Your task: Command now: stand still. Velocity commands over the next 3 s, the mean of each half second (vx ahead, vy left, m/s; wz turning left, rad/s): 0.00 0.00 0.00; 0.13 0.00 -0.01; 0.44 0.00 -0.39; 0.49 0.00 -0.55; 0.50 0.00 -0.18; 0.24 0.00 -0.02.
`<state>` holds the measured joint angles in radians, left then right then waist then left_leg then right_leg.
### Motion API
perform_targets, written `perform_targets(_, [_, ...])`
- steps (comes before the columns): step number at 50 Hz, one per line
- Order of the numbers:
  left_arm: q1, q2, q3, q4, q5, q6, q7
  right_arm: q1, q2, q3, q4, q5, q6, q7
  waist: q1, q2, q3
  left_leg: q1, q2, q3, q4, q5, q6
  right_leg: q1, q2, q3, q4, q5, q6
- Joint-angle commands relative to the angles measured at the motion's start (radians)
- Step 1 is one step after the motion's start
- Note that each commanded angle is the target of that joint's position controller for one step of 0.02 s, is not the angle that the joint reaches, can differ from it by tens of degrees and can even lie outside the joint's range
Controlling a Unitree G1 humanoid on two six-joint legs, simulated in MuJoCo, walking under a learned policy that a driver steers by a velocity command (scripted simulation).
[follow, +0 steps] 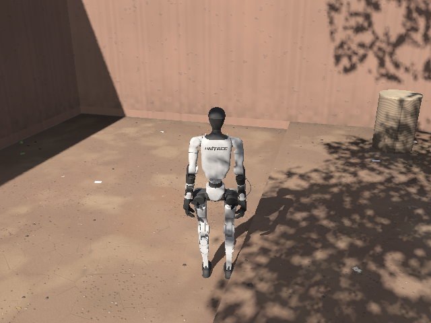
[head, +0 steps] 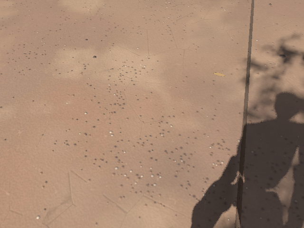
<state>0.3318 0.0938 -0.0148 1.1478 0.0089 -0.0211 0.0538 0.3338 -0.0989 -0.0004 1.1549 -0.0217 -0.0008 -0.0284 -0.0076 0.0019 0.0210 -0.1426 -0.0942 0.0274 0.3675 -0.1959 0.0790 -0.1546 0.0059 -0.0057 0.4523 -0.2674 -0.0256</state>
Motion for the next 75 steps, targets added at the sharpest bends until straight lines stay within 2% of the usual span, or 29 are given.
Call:
perform_targets(1, [0.078,0.061,0.008,-0.001,0.000,-0.003,0.002,0.080,-0.049,-0.005,0.002,0.000,-0.003,-0.002,0.000,-0.012,0.075,-0.008,0.160,-0.150,-0.074,0.069,-0.007,-0.073,-0.111,0.102,-0.080,0.105,-0.034])
perform_targets(35, [0.110,0.040,0.001,0.021,0.000,-0.006,0.001,0.102,-0.033,0.001,0.024,0.004,-0.008,-0.006,0.003,-0.012,0.083,-0.007,0.167,-0.142,-0.062,0.095,-0.011,-0.050,-0.113,0.103,-0.091,0.139,-0.034])
perform_targets(36, [0.122,0.039,0.002,0.025,0.001,-0.006,0.000,0.104,-0.032,0.002,0.024,0.003,-0.008,-0.005,0.004,-0.013,0.064,-0.005,0.159,-0.139,-0.063,0.036,-0.009,-0.039,-0.104,0.102,-0.100,0.062,-0.037])
perform_targets(38, [0.142,0.078,0.022,0.022,0.006,0.000,-0.002,0.090,-0.053,-0.008,0.010,0.003,-0.004,-0.002,0.015,-0.031,0.084,-0.072,0.115,-0.113,-0.006,-0.157,0.011,-0.040,-0.081,0.113,-0.100,-0.195,-0.062])
perform_targets(39, [0.165,0.098,0.033,0.019,0.008,0.005,-0.003,0.073,-0.058,-0.013,-0.006,0.001,-0.002,0.001,0.031,-0.060,0.108,-0.152,0.084,-0.088,0.060,-0.285,0.022,-0.038,-0.096,0.161,-0.118,-0.368,-0.094])
perform_targets(40, [0.220,0.116,0.043,0.025,0.009,0.008,-0.004,0.038,-0.049,-0.013,-0.031,-0.005,-0.004,0.007,0.059,-0.106,0.148,-0.278,0.057,-0.056,0.153,-0.345,0.024,-0.010,-0.153,0.265,-0.175,-0.522,-0.137])
perform_targets(41, [0.291,0.132,0.053,0.040,0.006,0.010,-0.003,-0.006,-0.028,-0.010,-0.061,-0.016,-0.009,0.015,0.089,-0.160,0.182,-0.394,0.040,-0.007,0.284,-0.314,0.020,0.022,-0.252,0.410,-0.256,-0.639,-0.192])
perform_targets(42, [0.306,0.144,0.062,0.042,0.011,0.009,-0.001,-0.040,-0.032,-0.012,-0.087,-0.029,-0.018,0.021,0.098,-0.166,0.219,-0.470,0.078,0.011,0.415,-0.271,0.016,0.011,-0.339,0.517,-0.303,-0.653,-0.242])
perform_targets(43, [0.313,0.151,0.069,0.036,0.019,0.004,-0.001,-0.085,-0.054,-0.021,-0.117,-0.030,-0.025,0.027,0.101,-0.130,0.230,-0.552,0.103,-0.003,0.529,-0.291,0.009,0.010,-0.372,0.560,-0.332,-0.625,-0.271])
perform_targets(45, [0.278,0.163,0.078,0.016,0.021,-0.011,-0.004,-0.102,-0.065,-0.032,-0.149,-0.029,-0.040,0.040,0.063,-0.068,0.200,-0.618,0.139,-0.034,0.644,-0.255,-0.008,0.030,-0.358,0.516,-0.329,-0.515,-0.268])
perform_targets(47, [0.210,0.150,0.077,-0.013,0.011,-0.032,-0.004,-0.094,-0.066,-0.038,-0.156,-0.012,-0.056,0.050,0.021,-0.073,0.165,-0.513,0.153,-0.029,0.558,-0.155,-0.033,-0.027,-0.283,0.363,-0.316,-0.321,-0.206])
perform_targets(49, [0.187,0.144,0.079,-0.031,0.009,-0.043,-0.005,-0.105,-0.056,-0.039,-0.169,-0.007,-0.058,0.056,0.013,-0.104,0.144,-0.352,0.132,0.007,0.421,-0.117,-0.043,-0.114,-0.217,0.245,-0.288,-0.189,-0.162])
perform_targets(51, [0.184,0.166,0.087,-0.045,0.010,-0.041,-0.011,-0.088,-0.061,-0.044,-0.175,0.001,-0.056,0.057,0.006,-0.115,0.135,-0.186,0.090,0.060,0.309,-0.108,-0.047,-0.205,-0.194,0.204,-0.232,-0.170,-0.159])
perform_targets(52, [0.176,0.176,0.090,-0.054,0.005,-0.039,-0.016,-0.055,-0.057,-0.045,-0.170,0.004,-0.059,0.054,-0.019,-0.098,0.132,-0.072,0.069,0.083,0.236,-0.052,-0.051,-0.271,-0.184,0.191,-0.192,-0.183,-0.157])
perform_targets(53, [0.175,0.175,0.092,-0.061,0.007,-0.041,-0.018,0.019,-0.072,-0.055,-0.145,0.006,-0.064,0.048,-0.048,-0.077,0.117,0.048,0.040,0.103,0.189,-0.049,-0.057,-0.326,-0.160,0.186,-0.121,-0.174,-0.149])
perform_targets(54, [0.171,0.162,0.088,-0.070,0.015,-0.051,-0.024,0.128,-0.111,-0.072,-0.116,0.005,-0.077,0.038,-0.094,-0.035,0.069,0.209,0.052,0.076,0.150,-0.077,-0.059,-0.394,-0.110,0.151,0.026,-0.112,-0.131])
perform_targets(55, [0.156,0.094,0.071,-0.093,0.017,-0.064,-0.035,0.269,-0.212,-0.098,-0.103,-0.017,-0.095,0.024,-0.158,0.155,-0.003,0.320,0.302,-0.232,-0.024,-0.342,-0.035,-0.468,0.001,0.025,0.372,-0.139,-0.091])
perform_targets(56, [0.152,0.052,0.068,-0.147,-0.001,-0.069,-0.045,0.367,-0.321,-0.117,-0.083,-0.015,-0.083,0.019,-0.157,0.373,-0.052,0.352,0.522,-0.692,-0.255,-0.619,0.067,-0.649,0.092,-0.035,0.653,-0.304,-0.073])
perform_targets(57, [0.116,0.114,0.080,-0.153,0.028,-0.060,-0.055,0.252,-0.250,-0.097,-0.104,-0.013,-0.068,0.013,-0.088,0.210,0.041,0.205,0.513,-0.686,-0.270,-0.706,0.081,-0.642,-0.005,0.039,0.807,-0.225,-0.095])
perform_targets(58, [0.074,0.110,0.083,-0.163,0.033,-0.057,-0.068,0.114,-0.204,-0.085,-0.147,-0.007,-0.071,0.019,-0.046,0.089,0.111,0.093,0.477,-0.550,-0.249,-0.597,0.066,-0.632,-0.045,0.051,0.817,-0.111,-0.104])
perform_targets(59, [0.068,0.080,0.081,-0.163,0.021,-0.056,-0.072,0.041,-0.183,-0.078,-0.169,-0.004,-0.080,0.023,-0.012,0.048,0.116,0.029,0.423,-0.392,-0.251,-0.401,0.045,-0.576,-0.073,0.063,0.770,-0.026,-0.098])
perform_targets(61, [0.066,0.076,0.087,-0.165,0.026,-0.037,-0.079,0.029,-0.128,-0.058,-0.165,0.000,-0.097,0.013,0.017,0.060,0.089,0.003,0.359,-0.204,-0.243,-0.152,0.024,-0.516,-0.085,0.041,0.739,0.041,-0.084])
perform_targets(63, [0.024,0.078,0.092,-0.187,0.021,-0.023,-0.082,0.094,-0.113,-0.050,-0.138,0.001,-0.108,0.005,0.017,0.068,0.070,0.058,0.343,-0.105,-0.223,0.033,0.024,-0.555,-0.074,0.023,0.729,0.089,-0.080])
perform_targets(67, [-0.144,0.073,0.086,-0.253,0.019,-0.011,-0.090,0.152,-0.114,-0.041,-0.119,-0.002,-0.119,-0.001,0.003,0.058,0.090,0.095,0.337,0.020,-0.217,0.244,0.037,-0.622,-0.060,-0.019,0.578,0.173,-0.067])
perform_targets(69, [-0.240,0.067,0.077,-0.291,0.016,-0.014,-0.099,0.147,-0.119,-0.037,-0.119,0.000,-0.122,-0.005,-0.003,0.065,0.113,0.068,0.322,0.080,-0.222,0.310,0.036,-0.564,-0.052,-0.061,0.411,0.220,-0.062])
perform_targets(71, [-0.313,0.070,0.071,-0.323,0.014,-0.014,-0.106,0.167,-0.142,-0.040,-0.110,0.003,-0.125,-0.011,-0.012,0.073,0.124,0.084,0.333,0.119,-0.224,0.388,0.033,-0.499,-0.042,-0.108,0.286,0.229,-0.074])
perform_targets(73, [-0.335,0.088,0.074,-0.336,0.015,-0.015,-0.107,0.183,-0.164,-0.045,-0.100,0.006,-0.123,-0.016,-0.008,0.065,0.114,0.143,0.343,0.160,-0.176,0.572,0.027,-0.440,-0.018,-0.146,0.215,0.201,-0.100])
perform_targets(75, [-0.276,0.109,0.085,-0.322,0.016,-0.017,-0.095,0.188,-0.184,-0.051,-0.094,0.006,-0.117,-0.025,0.023,0.086,0.059,0.211,0.347,0.204,-0.039,0.893,0.019,-0.343,0.037,-0.186,0.201,0.135,-0.138])
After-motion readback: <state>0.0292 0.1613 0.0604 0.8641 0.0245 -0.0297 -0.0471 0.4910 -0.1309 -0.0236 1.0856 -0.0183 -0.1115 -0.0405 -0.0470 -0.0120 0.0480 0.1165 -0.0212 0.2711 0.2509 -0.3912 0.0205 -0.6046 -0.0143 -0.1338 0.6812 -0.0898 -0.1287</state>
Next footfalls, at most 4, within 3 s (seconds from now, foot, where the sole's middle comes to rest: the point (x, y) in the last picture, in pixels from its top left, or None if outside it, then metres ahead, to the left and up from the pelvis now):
1.08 left None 0.18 0.15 -0.78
1.58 right None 0.46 -0.05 -0.78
2.10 left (168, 169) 0.83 -0.04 -0.78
2.64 right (220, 154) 0.92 -0.32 -0.78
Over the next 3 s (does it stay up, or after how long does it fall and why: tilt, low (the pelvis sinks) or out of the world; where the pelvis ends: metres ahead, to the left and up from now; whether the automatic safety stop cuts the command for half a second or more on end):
stays up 0.91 -0.22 0.00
